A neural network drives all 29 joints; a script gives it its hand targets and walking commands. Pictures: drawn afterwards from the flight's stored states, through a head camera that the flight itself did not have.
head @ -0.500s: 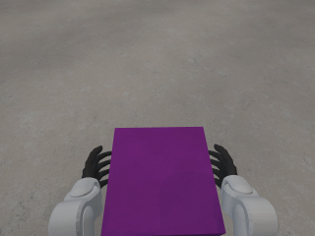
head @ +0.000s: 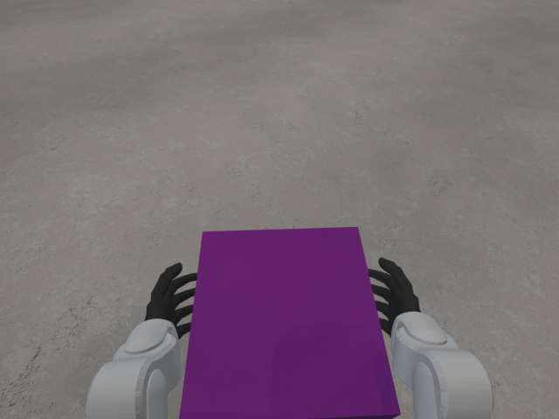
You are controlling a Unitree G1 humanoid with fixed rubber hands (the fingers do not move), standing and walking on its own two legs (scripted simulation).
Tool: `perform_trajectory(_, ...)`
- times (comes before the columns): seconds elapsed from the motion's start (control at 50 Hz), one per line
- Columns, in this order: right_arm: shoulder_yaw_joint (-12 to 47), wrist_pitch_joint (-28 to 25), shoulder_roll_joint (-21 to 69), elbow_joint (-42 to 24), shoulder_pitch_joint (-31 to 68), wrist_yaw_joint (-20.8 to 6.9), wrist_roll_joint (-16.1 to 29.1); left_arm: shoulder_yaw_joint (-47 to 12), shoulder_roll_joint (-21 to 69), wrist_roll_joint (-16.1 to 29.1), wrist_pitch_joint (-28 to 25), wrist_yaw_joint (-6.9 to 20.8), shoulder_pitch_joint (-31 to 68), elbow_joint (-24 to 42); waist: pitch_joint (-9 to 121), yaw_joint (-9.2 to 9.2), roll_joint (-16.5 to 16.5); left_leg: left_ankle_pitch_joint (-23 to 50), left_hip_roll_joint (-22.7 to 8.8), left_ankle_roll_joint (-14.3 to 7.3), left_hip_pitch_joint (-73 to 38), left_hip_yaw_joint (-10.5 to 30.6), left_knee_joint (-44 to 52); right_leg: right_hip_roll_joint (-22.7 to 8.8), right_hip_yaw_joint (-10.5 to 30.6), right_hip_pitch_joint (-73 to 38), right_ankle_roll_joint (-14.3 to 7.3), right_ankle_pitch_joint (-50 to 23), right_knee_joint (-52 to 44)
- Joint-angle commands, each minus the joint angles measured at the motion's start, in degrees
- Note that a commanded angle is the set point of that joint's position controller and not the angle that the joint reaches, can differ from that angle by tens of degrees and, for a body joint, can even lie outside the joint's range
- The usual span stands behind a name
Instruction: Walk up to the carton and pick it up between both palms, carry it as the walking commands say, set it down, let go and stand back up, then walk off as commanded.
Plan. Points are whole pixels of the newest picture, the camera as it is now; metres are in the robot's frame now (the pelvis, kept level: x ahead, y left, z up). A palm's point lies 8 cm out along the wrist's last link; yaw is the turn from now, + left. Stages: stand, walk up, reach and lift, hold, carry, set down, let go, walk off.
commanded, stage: carry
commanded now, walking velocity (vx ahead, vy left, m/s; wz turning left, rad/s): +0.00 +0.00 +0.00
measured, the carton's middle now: (283, 343) +0.25 +0.01 +0.02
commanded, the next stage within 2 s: none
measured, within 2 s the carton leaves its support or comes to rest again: neither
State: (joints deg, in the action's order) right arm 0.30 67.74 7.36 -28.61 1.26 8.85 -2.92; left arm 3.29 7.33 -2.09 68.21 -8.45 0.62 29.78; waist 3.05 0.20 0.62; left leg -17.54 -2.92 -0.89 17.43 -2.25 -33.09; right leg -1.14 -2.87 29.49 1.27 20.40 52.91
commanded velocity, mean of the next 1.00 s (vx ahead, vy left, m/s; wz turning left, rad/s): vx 0.00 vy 0.00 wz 0.00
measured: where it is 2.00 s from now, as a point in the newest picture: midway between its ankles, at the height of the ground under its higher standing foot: outside the picture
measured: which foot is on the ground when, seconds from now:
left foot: down 0.00-1.00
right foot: up 0.00-0.14, down 0.16-1.00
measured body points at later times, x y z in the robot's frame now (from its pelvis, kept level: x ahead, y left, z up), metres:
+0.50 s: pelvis -0.07 +0.00 +0.00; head -0.09 +0.01 +0.45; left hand +0.19 +0.14 +0.09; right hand +0.17 -0.15 +0.09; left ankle +0.00 +0.10 -0.74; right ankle -0.07 -0.12 -0.74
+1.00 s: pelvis -0.05 -0.01 +0.00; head -0.05 -0.01 +0.45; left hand +0.21 +0.13 +0.08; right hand +0.20 -0.16 +0.08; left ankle +0.00 +0.10 -0.74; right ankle -0.07 -0.12 -0.74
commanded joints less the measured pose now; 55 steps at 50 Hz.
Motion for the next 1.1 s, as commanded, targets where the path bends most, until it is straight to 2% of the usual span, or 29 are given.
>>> perform_trajectory(0.0,27.5,-0.8,47.0,-0.6,16.7,-8.5,13.6,-41.0,48.5,16.8,-0.3,6.8,27.4,7.5,8.4,-0.56,-13.6,12.7,-11.7,-5.9,-1.9,8.3,13.5,0.2,1.1,-1.7,1.8,4.7,-1.7)
perform_trajectory(0.02,27.9,-1.1,46.8,-2.4,18.1,-8.2,13.6,-41.2,48.7,17.3,-0.4,6.8,28.1,7.7,9.2,-0.65,-14.3,14.5,-11.6,-6.1,-3.8,9.4,12.9,0.4,0.5,-2.8,1.6,5.1,-6.8)
perform_trajectory(0.04,28.9,-1.0,47.3,-4.0,19.0,-8.3,14.0,-41.0,48.8,17.3,-0.2,7.1,27.6,8.1,9.2,-0.61,-11.6,14.0,-12.3,-6.8,-2.4,10.6,13.0,0.0,0.5,-4.9,1.5,5.6,-10.4)
perform_trajectory(0.06,29.4,-1.0,48.1,-4.2,19.0,-8.1,14.6,-41.2,49.0,17.5,-0.1,7.0,26.4,8.4,10.6,-0.44,-11.8,16.4,-11.7,-6.8,-4.2,10.7,11.2,1.4,-0.4,-7.3,0.9,5.0,-16.8)
perform_trajectory(0.08,29.1,-0.7,47.2,-3.9,17.7,-8.0,14.3,-40.6,48.4,17.2,0.1,6.9,25.6,8.3,11.6,0.05,-13.1,19.8,-10.9,-6.6,-5.8,8.9,9.0,0.8,-1.3,-9.6,0.6,2.4,-24.2)
perform_trajectory(0.1,29.5,-0.8,47.2,-4.5,18.7,-7.8,14.5,-40.0,48.5,17.0,0.3,7.0,24.5,7.1,13.2,0.26,-11.3,18.5,-10.3,-5.4,-5.5,9.6,8.7,1.1,-2.0,-14.4,0.6,-1.3,-30.5)
perform_trajectory(0.12,29.8,-0.8,47.9,-3.2,18.7,-7.6,14.4,-39.2,47.7,16.9,0.1,7.0,25.9,7.8,15.8,0.18,-7.8,19.3,-9.3,-3.6,-3.4,8.0,6.8,-3.2,2.0,-20.7,0.2,-7.4,-32.1)
perform_trajectory(0.14,30.4,-0.4,47.8,-2.3,18.9,-7.6,14.5,-37.8,46.9,15.8,0.3,7.1,24.1,5.7,15.5,-0.28,-2.0,17.5,-6.6,-1.7,-1.3,6.8,4.5,-6.1,5.7,-23.7,-0.4,-13.1,-32.6)
perform_trajectory(0.16,31.5,-0.8,48.3,-4.5,19.4,-7.9,14.8,-38.3,47.2,15.8,-0.3,7.4,24.9,6.7,14.0,-0.62,3.9,8.0,-3.3,-0.2,2.5,2.9,3.7,-10.7,9.4,-22.3,-2.0,-18.6,-31.2)
perform_trajectory(0.18,32.4,-0.2,48.0,-4.5,20.6,-7.9,14.8,-37.2,47.2,15.0,0.1,7.5,23.6,4.1,12.2,-0.46,7.5,4.0,-2.3,0.5,2.5,1.2,4.9,-11.7,9.2,-18.9,-3.5,-16.8,-31.4)
perform_trajectory(0.2,32.4,-0.3,48.2,-5.7,22.8,-7.9,15.0,-37.7,48.3,15.7,0.3,7.8,24.7,4.4,9.4,-0.55,5.2,4.1,-2.0,0.4,1.2,0.8,4.9,-10.5,7.8,-15.3,-3.5,-13.4,-31.8)
perform_trajectory(0.22,32.3,-0.2,47.9,-6.0,22.7,-7.9,15.1,-37.1,49.1,15.3,0.5,7.9,23.6,2.5,9.1,-0.52,3.0,3.5,-2.0,-0.2,0.0,1.1,6.0,-8.7,7.0,-12.1,-3.5,-4.7,-32.3)
perform_trajectory(0.24,31.8,0.3,46.5,-4.3,21.8,-7.7,14.4,-36.6,46.6,14.8,0.5,7.6,23.9,3.0,7.4,-0.53,2.9,2.9,-1.9,0.0,-1.7,0.6,5.5,-8.2,7.3,-8.3,-3.4,0.7,-33.5)
perform_trajectory(0.26,30.5,0.7,45.4,-1.9,19.2,-7.6,13.7,-37.0,45.3,14.4,1.0,7.2,23.2,2.9,6.8,-0.52,-1.2,0.5,-1.9,-0.2,-1.0,1.6,6.6,-6.8,5.9,-8.0,-3.2,3.2,-32.6)
perform_trajectory(0.3,30.8,0.8,45.6,-3.0,20.9,-7.7,13.9,-37.0,45.9,14.8,1.2,7.3,24.0,2.7,7.8,-0.35,-0.8,-2.1,-4.4,-0.6,-0.4,5.8,10.4,-5.2,5.7,-9.0,-3.1,2.7,-30.8)
perform_trajectory(0.34,30.1,1.1,45.7,-1.5,19.9,-7.7,13.9,-37.4,46.3,15.1,1.3,7.1,24.8,3.0,6.9,-0.17,-4.1,-8.5,-5.2,-0.8,2.7,8.6,14.8,-3.3,4.4,-10.1,-2.7,3.1,-28.7)
perform_trajectory(0.42,29.6,1.0,44.0,-2.9,21.6,-7.7,13.7,-37.5,45.8,14.9,1.6,6.8,25.3,2.6,6.2,-0.19,-4.9,-10.9,-5.0,-0.5,3.1,7.9,15.0,-3.2,4.9,-8.5,-2.5,4.3,-28.8)
perform_trajectory(0.46,29.6,1.3,45.2,-1.9,20.7,-7.5,14.0,-37.0,46.2,15.4,1.5,6.7,25.1,3.0,7.8,-0.12,-1.8,-9.3,-4.7,-0.1,2.9,7.2,14.3,-3.4,4.8,-9.8,-3.0,3.7,-29.4)
perform_trajectory(0.52,29.6,1.0,45.0,-2.9,20.9,-7.5,13.9,-37.9,46.3,15.6,1.4,6.6,26.5,4.6,8.6,0.03,-6.5,-10.8,-5.7,-0.3,1.8,8.5,16.1,-3.1,4.3,-9.3,-3.0,2.5,-27.0)
perform_trajectory(0.62,30.9,0.6,46.8,-3.4,21.6,-7.5,14.1,-37.7,47.4,16.2,0.9,7.0,26.1,4.3,9.3,-0.01,-0.3,1.0,-4.0,-0.5,0.4,4.7,9.8,-5.4,6.5,-10.3,-3.1,-3.0,-30.4)
perform_trajectory(0.64,31.1,0.4,45.5,-5.1,21.3,-7.4,14.6,-37.5,46.7,15.9,0.9,6.9,23.7,4.3,11.1,-0.01,-1.9,5.2,-4.0,-0.8,-2.8,4.4,9.0,-5.0,5.4,-11.4,-3.0,-7.8,-28.7)
perform_trajectory(0.68,31.4,0.4,45.0,-5.9,22.1,-7.2,14.5,-37.1,46.7,15.6,1.0,7.0,22.8,3.3,11.2,0.05,-0.2,6.1,-4.2,-1.0,-1.7,4.6,9.1,-5.3,5.5,-12.1,-3.4,-7.7,-28.4)
perform_trajectory(0.72,31.0,0.3,45.3,-6.6,22.4,-7.4,14.7,-38.6,47.5,16.1,0.9,7.0,24.9,5.5,11.1,0.12,-4.7,3.7,-4.6,-0.9,-2.8,5.3,10.8,-4.4,5.1,-11.0,-3.3,-6.3,-27.5)
perform_trajectory(0.76,30.3,0.3,45.3,-3.8,20.4,-7.2,14.1,-37.8,46.1,15.7,0.8,6.7,24.7,5.2,11.1,0.15,-3.9,2.8,-5.1,-1.4,-1.6,5.6,10.4,-4.1,4.8,-11.5,-3.2,-6.8,-27.1)
perform_trajectory(0.84,31.0,-0.1,46.4,-4.1,21.1,-7.3,14.0,-37.7,47.2,15.8,0.3,6.9,24.2,4.2,13.4,0.22,-0.1,13.9,-5.3,-1.7,-4.1,4.9,7.9,-4.8,4.6,-13.3,-2.8,-13.3,-26.1)
perform_trajectory(0.96,30.8,-0.5,46.1,-3.2,19.0,-7.3,13.6,-38.1,46.4,15.7,-0.3,7.0,24.3,5.3,13.5,0.06,-2.1,14.2,-4.6,-1.5,-4.1,3.4,6.8,-5.2,4.6,-14.0,-3.1,-14.6,-26.5)
perform_trajectory(0.98,30.5,-0.7,45.2,-2.5,19.7,-7.3,13.2,-37.5,45.3,15.1,-0.4,7.1,24.2,4.1,13.4,0.05,-0.5,15.2,-4.6,-1.4,-4.2,3.3,6.4,-4.8,5.2,-14.0,-3.1,-16.0,-26.5)
perform_trajectory(1.04,31.0,-1.3,45.8,-4.2,20.0,-7.5,13.7,-38.3,46.4,15.6,-0.6,7.4,23.5,4.4,14.8,0.07,-3.0,13.3,-4.7,-1.6,-4.7,3.2,6.6,-4.9,4.6,-14.4,-3.4,-13.6,-26.6)
perform_trajectory(1.08,32.1,-0.9,45.7,-5.5,21.6,-7.5,14.0,-37.4,46.3,15.0,-0.5,7.4,22.9,3.8,13.0,0.12,0.0,10.4,-4.5,-1.9,-2.8,3.8,7.5,-4.9,5.0,-13.7,-3.2,-11.3,-27.4)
